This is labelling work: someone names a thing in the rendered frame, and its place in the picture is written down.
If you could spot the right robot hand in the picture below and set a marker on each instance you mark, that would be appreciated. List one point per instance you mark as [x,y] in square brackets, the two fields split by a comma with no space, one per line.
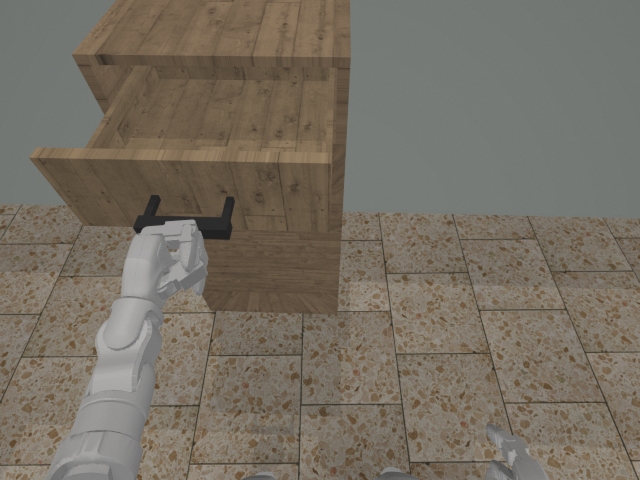
[516,454]

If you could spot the cabinet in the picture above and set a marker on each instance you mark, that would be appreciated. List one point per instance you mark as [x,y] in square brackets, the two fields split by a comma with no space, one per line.
[256,270]

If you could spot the drawer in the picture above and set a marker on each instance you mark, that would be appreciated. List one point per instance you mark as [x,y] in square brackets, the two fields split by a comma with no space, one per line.
[195,135]

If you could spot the robot shin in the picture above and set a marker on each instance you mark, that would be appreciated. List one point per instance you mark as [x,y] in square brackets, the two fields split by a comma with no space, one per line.
[266,473]
[390,469]

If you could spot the robot left shin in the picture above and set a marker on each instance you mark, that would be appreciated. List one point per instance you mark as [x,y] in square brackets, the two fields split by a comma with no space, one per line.
[266,473]

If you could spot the robot right shin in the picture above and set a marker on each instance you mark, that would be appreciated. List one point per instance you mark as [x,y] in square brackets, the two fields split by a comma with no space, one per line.
[390,469]

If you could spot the left robot hand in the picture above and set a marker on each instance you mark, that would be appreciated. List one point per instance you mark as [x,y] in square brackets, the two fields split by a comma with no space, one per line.
[148,259]

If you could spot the left robot forearm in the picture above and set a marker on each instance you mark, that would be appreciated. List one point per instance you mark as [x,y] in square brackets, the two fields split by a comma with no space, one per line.
[104,442]

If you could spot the handle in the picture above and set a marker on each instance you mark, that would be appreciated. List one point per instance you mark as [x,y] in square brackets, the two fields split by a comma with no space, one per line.
[210,227]

